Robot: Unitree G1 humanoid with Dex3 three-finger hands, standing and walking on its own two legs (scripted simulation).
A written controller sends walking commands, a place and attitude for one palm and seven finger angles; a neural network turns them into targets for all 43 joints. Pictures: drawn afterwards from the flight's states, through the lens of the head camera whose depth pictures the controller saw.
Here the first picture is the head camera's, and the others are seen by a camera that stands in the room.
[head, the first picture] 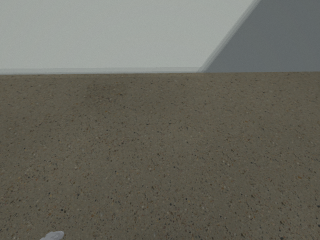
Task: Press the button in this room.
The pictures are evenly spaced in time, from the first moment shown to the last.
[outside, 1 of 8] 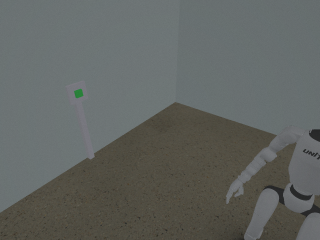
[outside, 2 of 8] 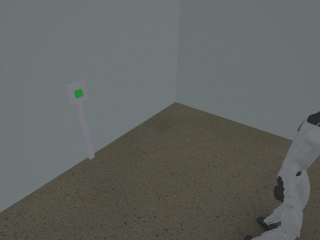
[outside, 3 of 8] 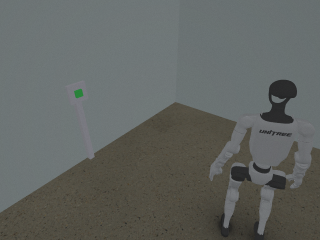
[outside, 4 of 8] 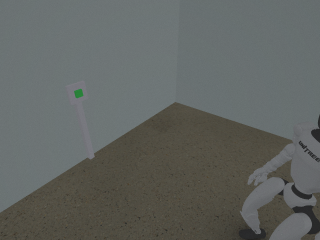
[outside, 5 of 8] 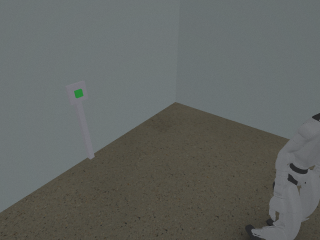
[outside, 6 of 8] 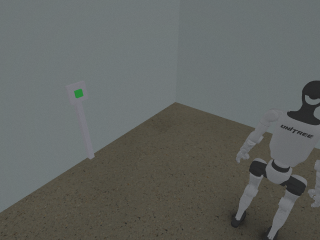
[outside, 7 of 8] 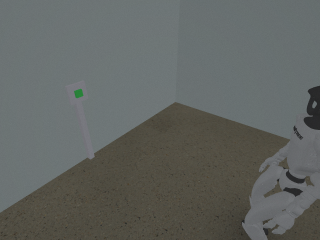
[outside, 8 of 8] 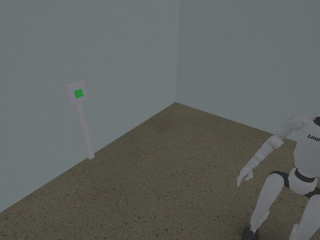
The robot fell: no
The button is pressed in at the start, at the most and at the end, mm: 0 0 0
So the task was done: no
